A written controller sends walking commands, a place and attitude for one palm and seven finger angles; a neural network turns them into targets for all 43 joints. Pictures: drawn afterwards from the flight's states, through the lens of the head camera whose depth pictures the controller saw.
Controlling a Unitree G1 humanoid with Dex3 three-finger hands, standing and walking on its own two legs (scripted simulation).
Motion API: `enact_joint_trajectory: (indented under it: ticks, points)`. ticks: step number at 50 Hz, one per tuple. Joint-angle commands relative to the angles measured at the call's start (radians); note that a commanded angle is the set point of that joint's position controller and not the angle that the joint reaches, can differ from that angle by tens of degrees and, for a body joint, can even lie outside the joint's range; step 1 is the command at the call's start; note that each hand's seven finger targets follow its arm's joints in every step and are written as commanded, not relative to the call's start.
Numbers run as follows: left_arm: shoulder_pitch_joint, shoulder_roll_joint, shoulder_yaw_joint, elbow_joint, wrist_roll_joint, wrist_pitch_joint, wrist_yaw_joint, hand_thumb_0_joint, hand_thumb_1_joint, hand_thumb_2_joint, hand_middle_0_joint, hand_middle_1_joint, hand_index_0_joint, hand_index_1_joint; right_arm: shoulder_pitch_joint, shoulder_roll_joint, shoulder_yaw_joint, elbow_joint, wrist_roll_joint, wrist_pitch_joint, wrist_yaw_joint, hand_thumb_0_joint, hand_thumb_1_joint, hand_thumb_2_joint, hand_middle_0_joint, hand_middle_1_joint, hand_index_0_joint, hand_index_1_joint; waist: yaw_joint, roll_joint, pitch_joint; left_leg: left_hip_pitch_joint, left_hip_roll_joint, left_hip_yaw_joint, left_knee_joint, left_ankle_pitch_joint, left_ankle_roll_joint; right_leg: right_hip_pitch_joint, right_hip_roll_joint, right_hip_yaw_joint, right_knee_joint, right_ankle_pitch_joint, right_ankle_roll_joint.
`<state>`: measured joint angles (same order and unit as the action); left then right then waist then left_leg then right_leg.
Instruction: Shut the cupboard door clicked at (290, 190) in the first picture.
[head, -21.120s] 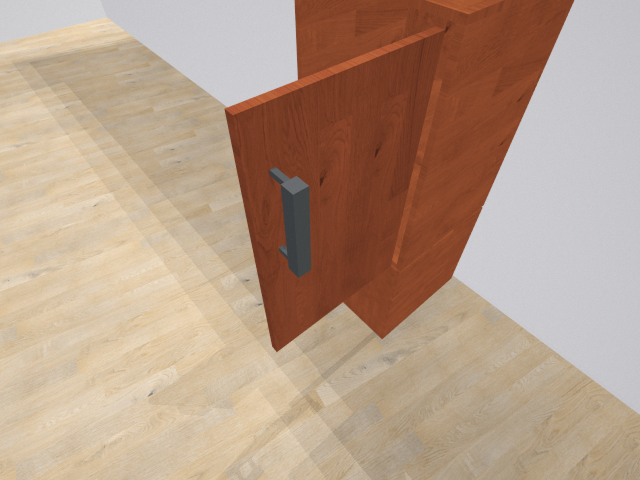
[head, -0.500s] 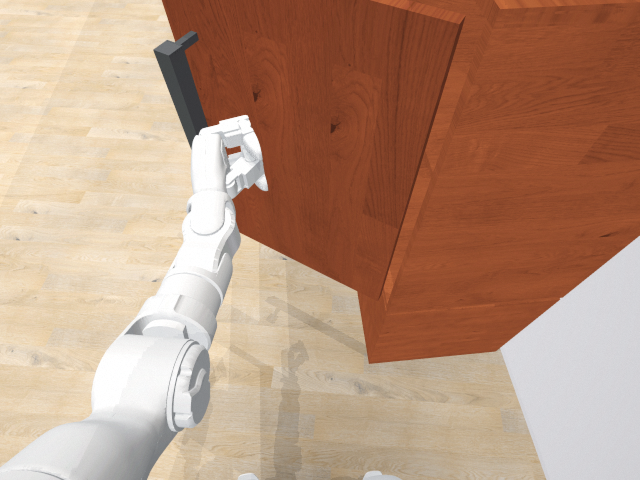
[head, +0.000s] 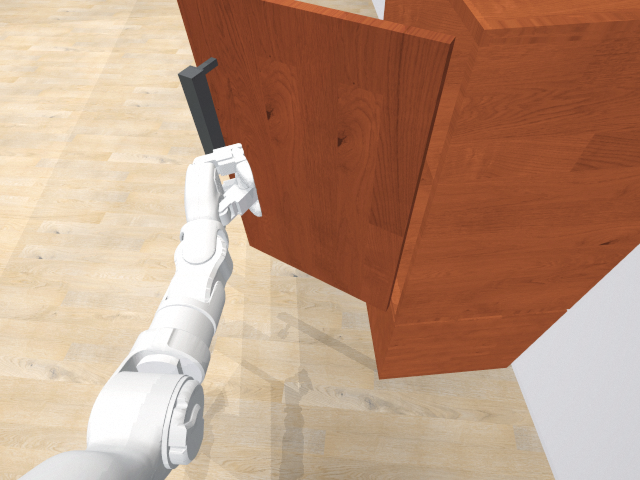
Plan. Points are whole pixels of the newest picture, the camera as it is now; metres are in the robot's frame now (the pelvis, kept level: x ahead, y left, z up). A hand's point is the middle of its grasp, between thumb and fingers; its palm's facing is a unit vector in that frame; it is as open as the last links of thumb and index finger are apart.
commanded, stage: draw the hand back to the body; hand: left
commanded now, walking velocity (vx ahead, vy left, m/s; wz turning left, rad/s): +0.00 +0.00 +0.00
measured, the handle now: (215, 117) +0.64 +0.14 +0.10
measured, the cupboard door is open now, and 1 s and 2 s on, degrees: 55 55 55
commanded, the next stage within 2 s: step back with the hand held close in 1.40 s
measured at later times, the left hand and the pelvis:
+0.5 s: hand (137, 282) +0.30 +0.16 +0.15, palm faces +0.09 -0.98 -0.19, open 3.1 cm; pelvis +0.00 +0.01 +0.03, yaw +1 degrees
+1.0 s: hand out of the picture +0.21 +0.27 +0.19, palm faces +0.43 -0.79 -0.43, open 5.9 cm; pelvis +0.02 +0.01 +0.04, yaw +2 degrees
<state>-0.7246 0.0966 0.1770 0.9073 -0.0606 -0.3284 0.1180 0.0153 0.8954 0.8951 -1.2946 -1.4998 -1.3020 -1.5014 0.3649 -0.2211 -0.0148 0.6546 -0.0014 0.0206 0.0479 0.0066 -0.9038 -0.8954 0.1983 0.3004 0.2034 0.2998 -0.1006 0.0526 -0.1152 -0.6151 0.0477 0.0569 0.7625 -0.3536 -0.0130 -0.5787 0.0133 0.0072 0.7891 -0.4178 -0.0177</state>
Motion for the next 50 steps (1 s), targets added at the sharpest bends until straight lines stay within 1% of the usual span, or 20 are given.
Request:
enact_joint_trajectory:
  ticks: [1, 4, 7, 10, 13, 14, 16, 17, 18, 19, 22, 24, 25, 28, 29, 31, 35, 39, 45, 50]
  points:
    - [-0.216, 0.168, 0.003, -0.425, -0.047, -0.030, -0.053, 0.000, 0.900, 0.900, -1.300, -1.500, -1.300, -1.500, -0.003, -0.143, -0.054, -0.147, 0.025, -0.033, -0.024, 0.000, -0.900, -0.900, 0.200, 0.300, 0.200, 0.300, 0.053, -0.154, -0.358, 0.244, -0.059, 0.011, -0.087, 0.307, 0.048, 0.290, 0.020, -0.021, -0.143, 0.592, 0.020]
    - [-0.171, 0.167, -0.027, -0.613, -0.080, 0.002, -0.089, 0.000, 0.900, 0.900, -1.300, -1.500, -1.300, -1.500, -0.044, -0.140, -0.054, -0.158, 0.039, -0.047, -0.042, 0.000, -0.900, -0.900, 0.200, 0.300, 0.200, 0.300, 0.055, -0.109, -0.341, 0.316, -0.057, 0.011, -0.110, 0.298, 0.054, 0.304, 0.022, -0.022, -0.178, 0.553, 0.022]
    - [-0.110, 0.145, -0.067, -0.694, -0.099, 0.045, -0.119, 0.000, 0.900, 0.900, -1.300, -1.500, -1.300, -1.500, -0.084, -0.133, -0.045, -0.145, 0.052, -0.067, -0.059, 0.000, -0.900, -0.900, 0.200, 0.300, 0.200, 0.300, 0.052, -0.062, -0.260, 0.356, -0.052, 0.000, -0.139, 0.256, 0.053, 0.257, 0.025, -0.035, -0.214, 0.460, 0.018]
    - [0.002, 0.146, -0.079, -0.776, -0.109, 0.094, -0.138, 0.000, 0.900, 0.900, -1.300, -1.500, -1.300, -1.500, -0.128, -0.131, -0.037, -0.154, 0.059, -0.084, -0.071, 0.000, -0.900, -0.900, 0.200, 0.300, 0.200, 0.300, 0.072, -0.025, -0.235, 0.397, -0.052, -0.010, -0.165, 0.252, 0.052, 0.260, 0.021, -0.045, -0.228, 0.415, 0.012]
    - [0.103, 0.150, -0.075, -0.799, -0.125, 0.162, -0.154, 0.000, 0.900, 0.900, -1.245, -1.440, -1.245, -1.440, -0.179, -0.132, -0.022, -0.167, 0.064, -0.091, -0.079, 0.000, -0.900, -0.900, 0.200, 0.300, 0.200, 0.300, 0.085, -0.054, -0.154, 0.392, -0.051, -0.019, -0.198, 0.206, 0.048, 0.252, 0.018, -0.053, -0.255, 0.348, 0.010]
    - [0.134, 0.169, -0.064, -0.826, -0.127, 0.177, -0.156, 0.000, 0.900, 0.900, -1.217, -1.410, -1.217, -1.410, -0.189, -0.135, -0.019, -0.175, 0.064, -0.091, -0.083, 0.000, -0.900, -0.900, 0.200, 0.300, 0.200, 0.300, 0.093, -0.079, -0.150, 0.395, -0.052, -0.022, -0.207, 0.205, 0.049, 0.270, 0.015, -0.053, -0.261, 0.335, 0.010]
    - [0.180, 0.171, -0.062, -0.908, -0.133, 0.207, -0.166, 0.000, 0.900, 0.900, -1.163, -1.350, -1.163, -1.350, -0.232, -0.128, -0.011, -0.198, 0.067, -0.094, -0.086, 0.000, -0.900, -0.900, 0.200, 0.300, 0.200, 0.300, 0.108, -0.055, -0.159, 0.423, -0.052, -0.022, -0.221, 0.220, 0.048, 0.289, 0.011, -0.054, -0.262, 0.348, 0.008]
    - [0.230, 0.222, -0.126, -1.000, -0.045, 0.180, -0.125, 0.000, 0.900, 0.900, -1.135, -1.320, -1.135, -1.320, -0.247, -0.104, -0.002, -0.210, 0.054, -0.079, -0.101, 0.000, -0.900, -0.900, 0.200, 0.300, 0.200, 0.300, 0.094, -0.099, -0.114, 0.464, -0.057, -0.028, -0.268, 0.245, 0.053, 0.306, -0.006, -0.022, -0.318, 0.368, 0.014]
    - [0.323, 0.243, -0.078, -0.985, -0.042, 0.187, -0.103, 0.000, 0.900, 0.900, -1.107, -1.290, -1.107, -1.290, -0.254, -0.108, -0.004, -0.209, 0.049, -0.067, -0.112, 0.000, -0.900, -0.900, 0.200, 0.300, 0.200, 0.300, 0.102, -0.118, -0.094, 0.467, -0.052, -0.023, -0.279, 0.246, 0.054, 0.324, -0.009, -0.022, -0.335, 0.368, 0.018]
    - [0.371, 0.252, -0.081, -0.998, -0.034, 0.195, -0.093, 0.000, 0.900, 0.900, -1.080, -1.260, -1.080, -1.260, -0.261, -0.109, 0.003, -0.207, 0.047, -0.052, -0.118, 0.000, -0.900, -0.900, 0.200, 0.300, 0.200, 0.300, 0.110, -0.118, -0.081, 0.474, -0.052, -0.024, -0.297, 0.256, 0.056, 0.353, -0.011, -0.022, -0.352, 0.370, 0.017]
    - [0.405, 0.254, -0.078, -1.104, -0.017, 0.208, -0.074, 0.000, 0.900, 0.900, -0.997, -1.170, -0.997, -1.170, -0.286, -0.095, 0.017, -0.216, 0.040, -0.033, -0.125, 0.000, -0.900, -0.900, 0.200, 0.300, 0.200, 0.300, 0.106, -0.056, -0.054, 0.531, -0.047, -0.022, -0.333, 0.293, 0.051, 0.388, -0.010, -0.030, -0.380, 0.396, 0.013]
    - [0.470, 0.281, -0.049, -1.111, -0.014, 0.224, -0.066, 0.000, 0.900, 0.900, -0.943, -1.110, -0.943, -1.110, -0.293, -0.097, 0.022, -0.214, 0.034, -0.024, -0.128, 0.000, -0.900, -0.900, 0.200, 0.300, 0.200, 0.300, 0.112, -0.072, -0.016, 0.540, -0.046, -0.021, -0.355, 0.286, 0.051, 0.398, -0.006, -0.029, -0.417, 0.379, 0.013]
    - [0.467, 0.262, -0.066, -1.161, -0.012, 0.225, -0.064, 0.000, 0.900, 0.900, -0.915, -1.080, -0.915, -1.080, -0.302, -0.089, 0.027, -0.221, 0.035, -0.022, -0.128, 0.000, -0.900, -0.900, 0.200, 0.300, 0.200, 0.300, 0.107, -0.011, -0.023, 0.561, -0.044, -0.021, -0.368, 0.289, 0.047, 0.409, -0.010, -0.029, -0.421, 0.372, 0.009]
    - [0.523, 0.270, -0.054, -1.236, -0.004, 0.233, -0.053, 0.000, 0.900, 0.900, -0.832, -0.990, -0.832, -0.990, -0.311, -0.089, 0.034, -0.225, 0.026, -0.028, -0.127, 0.000, -0.900, -0.900, 0.200, 0.300, 0.200, 0.300, 0.113, 0.017, -0.023, 0.598, -0.042, -0.030, -0.387, 0.316, 0.041, 0.427, -0.002, -0.040, -0.436, 0.379, 0.004]
    - [0.568, 0.285, -0.040, -1.242, -0.005, 0.237, -0.051, 0.000, 0.900, 0.900, -0.805, -0.960, -0.805, -0.960, -0.312, -0.095, 0.033, -0.223, 0.022, -0.030, -0.127, 0.000, -0.900, -0.900, 0.200, 0.300, 0.200, 0.300, 0.118, -0.011, -0.012, 0.595, -0.044, -0.030, -0.393, 0.315, 0.044, 0.438, -0.002, -0.039, -0.451, 0.380, 0.006]
    - [0.601, 0.283, -0.037, -1.308, -0.002, 0.237, -0.046, 0.000, 0.900, 0.900, -0.750, -0.900, -0.750, -0.900, -0.321, -0.091, 0.036, -0.229, 0.020, -0.035, -0.126, 0.000, -0.900, -0.900, 0.200, 0.300, 0.200, 0.300, 0.118, 0.027, -0.025, 0.616, -0.042, -0.032, -0.396, 0.337, 0.040, 0.448, -0.003, -0.042, -0.448, 0.392, 0.004]
    - [0.739, 0.309, 0.016, -1.358, -0.003, 0.240, -0.035, 0.000, 0.900, 0.900, -0.640, -0.780, -0.640, -0.780, -0.326, -0.091, 0.034, -0.230, 0.014, -0.042, -0.124, 0.000, -0.900, -0.900, 0.200, 0.300, 0.200, 0.300, 0.131, -0.011, -0.009, 0.603, -0.041, -0.037, -0.404, 0.359, 0.037, 0.476, -0.005, -0.050, -0.449, 0.406, 0.005]
    - [0.859, 0.380, 0.117, -1.390, -0.004, 0.238, -0.024, 0.000, 0.900, 0.900, -0.530, -0.660, -0.530, -0.660, -0.329, -0.098, 0.027, -0.221, 0.010, -0.046, -0.127, 0.000, -0.900, -0.900, 0.200, 0.300, 0.200, 0.300, 0.147, -0.032, -0.001, 0.588, -0.042, -0.035, -0.400, 0.369, 0.037, 0.490, -0.006, -0.051, -0.454, 0.414, 0.008]
    - [1.016, 0.427, 0.224, -1.477, -0.009, 0.212, -0.012, 0.000, 0.900, 0.900, -0.365, -0.480, -0.365, -0.480, -0.326, -0.092, 0.014, -0.217, 0.013, -0.074, -0.127, 0.000, -0.900, -0.900, 0.200, 0.300, 0.200, 0.300, 0.162, 0.013, -0.002, 0.573, -0.041, -0.027, -0.380, 0.418, 0.037, 0.499, -0.016, -0.053, -0.436, 0.456, 0.012]
    - [1.135, 0.467, 0.315, -1.483, -0.019, 0.197, -0.003, 0.000, 0.900, 0.900, -0.228, -0.330, -0.228, -0.330, -0.317, -0.094, 0.002, -0.209, 0.019, -0.099, -0.127, 0.000, -0.900, -0.900, 0.200, 0.300, 0.200, 0.300, 0.168, -0.019, 0.044, 0.545, -0.038, -0.017, -0.376, 0.388, 0.040, 0.475, -0.018, -0.053, -0.445, 0.433, 0.019]
